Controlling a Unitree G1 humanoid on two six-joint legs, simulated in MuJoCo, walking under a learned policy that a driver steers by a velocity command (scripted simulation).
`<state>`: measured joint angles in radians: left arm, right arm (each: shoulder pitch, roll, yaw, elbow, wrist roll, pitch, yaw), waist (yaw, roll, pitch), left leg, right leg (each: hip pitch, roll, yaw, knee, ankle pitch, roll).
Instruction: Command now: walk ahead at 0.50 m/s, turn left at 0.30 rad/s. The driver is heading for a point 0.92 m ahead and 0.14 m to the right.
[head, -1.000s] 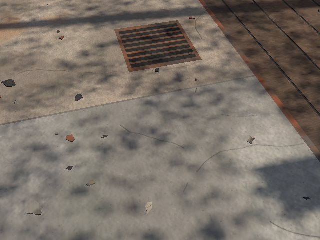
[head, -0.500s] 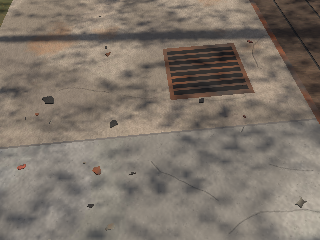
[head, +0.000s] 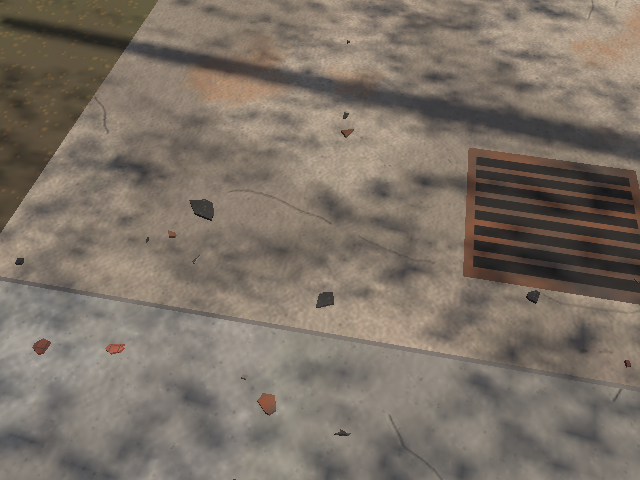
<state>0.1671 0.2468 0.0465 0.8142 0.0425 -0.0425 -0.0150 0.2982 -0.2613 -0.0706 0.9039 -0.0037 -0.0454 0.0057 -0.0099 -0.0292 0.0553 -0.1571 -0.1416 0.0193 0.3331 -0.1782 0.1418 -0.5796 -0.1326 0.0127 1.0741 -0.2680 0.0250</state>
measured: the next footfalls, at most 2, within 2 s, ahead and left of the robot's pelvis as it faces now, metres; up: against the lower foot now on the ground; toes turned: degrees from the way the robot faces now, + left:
right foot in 0.32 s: +0.36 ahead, -0.13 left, +0.00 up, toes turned -1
left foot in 0.86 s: +0.64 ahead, +0.08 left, +0.00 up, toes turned +5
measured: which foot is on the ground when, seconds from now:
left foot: down 0.00-0.34, up 0.36-0.84, down 0.86-1.00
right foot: up 0.00-0.30, down 0.32-0.86, up 0.88-1.00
